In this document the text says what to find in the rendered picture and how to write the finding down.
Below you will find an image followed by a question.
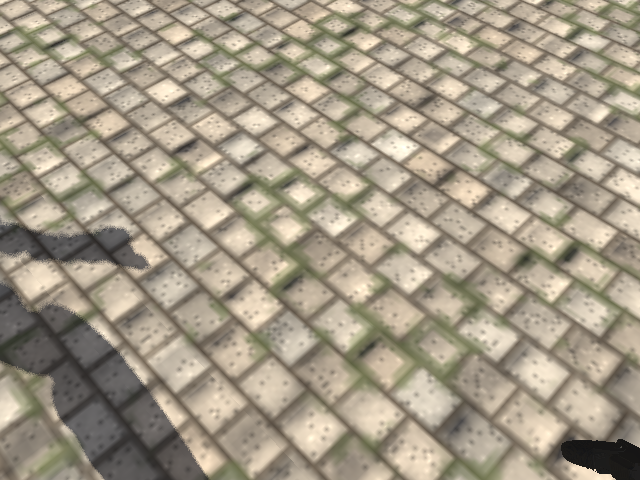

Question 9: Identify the robot right hand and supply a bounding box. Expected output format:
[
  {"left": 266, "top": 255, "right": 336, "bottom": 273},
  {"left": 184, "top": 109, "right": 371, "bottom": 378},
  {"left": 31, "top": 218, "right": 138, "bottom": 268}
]
[{"left": 561, "top": 439, "right": 640, "bottom": 480}]

